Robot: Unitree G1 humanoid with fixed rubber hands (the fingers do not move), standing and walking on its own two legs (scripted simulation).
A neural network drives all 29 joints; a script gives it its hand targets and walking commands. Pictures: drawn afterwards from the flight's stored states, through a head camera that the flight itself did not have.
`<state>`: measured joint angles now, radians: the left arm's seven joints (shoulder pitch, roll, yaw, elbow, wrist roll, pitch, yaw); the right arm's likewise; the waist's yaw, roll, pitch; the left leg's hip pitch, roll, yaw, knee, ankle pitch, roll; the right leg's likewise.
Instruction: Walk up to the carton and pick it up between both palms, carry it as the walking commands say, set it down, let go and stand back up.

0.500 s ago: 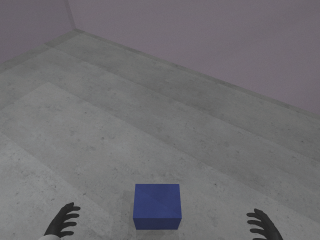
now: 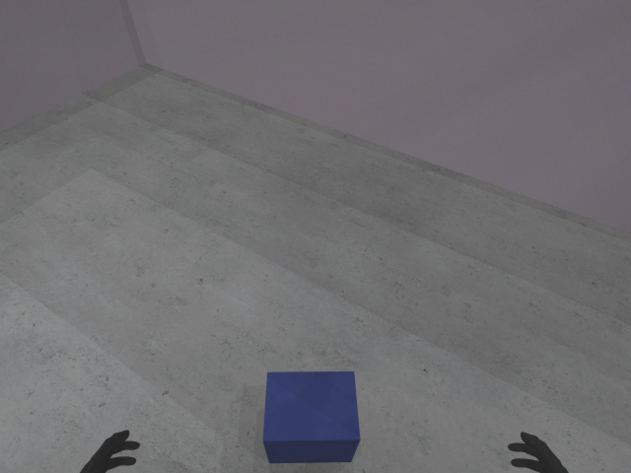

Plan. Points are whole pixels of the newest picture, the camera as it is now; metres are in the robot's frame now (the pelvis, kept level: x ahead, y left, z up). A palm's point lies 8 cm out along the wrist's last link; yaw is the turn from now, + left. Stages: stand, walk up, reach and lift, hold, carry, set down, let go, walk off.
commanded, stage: stand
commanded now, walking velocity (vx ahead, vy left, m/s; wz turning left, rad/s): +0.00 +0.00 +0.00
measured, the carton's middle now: (310, 418) +0.38 +0.01 -0.66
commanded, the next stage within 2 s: none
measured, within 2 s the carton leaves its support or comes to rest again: neither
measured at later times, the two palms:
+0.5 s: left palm out of the picture +0.09 +0.30 -0.10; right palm out of the picture +0.08 -0.31 -0.09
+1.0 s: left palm out of the picture +0.07 +0.31 -0.10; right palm out of the picture +0.08 -0.31 -0.09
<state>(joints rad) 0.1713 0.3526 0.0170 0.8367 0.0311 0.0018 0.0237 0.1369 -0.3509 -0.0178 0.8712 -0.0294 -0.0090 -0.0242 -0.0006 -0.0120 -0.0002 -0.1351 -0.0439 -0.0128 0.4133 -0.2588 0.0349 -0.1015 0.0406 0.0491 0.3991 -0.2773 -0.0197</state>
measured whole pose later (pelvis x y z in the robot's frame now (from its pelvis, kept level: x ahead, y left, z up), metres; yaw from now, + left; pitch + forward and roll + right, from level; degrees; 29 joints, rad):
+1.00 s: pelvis -0.02 +0.00 +0.01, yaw +0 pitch -2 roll +0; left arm 0.14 0.38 0.00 1.01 0.02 -0.01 0.02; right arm 0.11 -0.38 -0.01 1.04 -0.02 -0.02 -0.02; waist 0.00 -0.01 0.02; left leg -0.10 -0.05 -0.02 0.33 -0.18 0.04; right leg -0.07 0.03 0.05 0.32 -0.21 -0.01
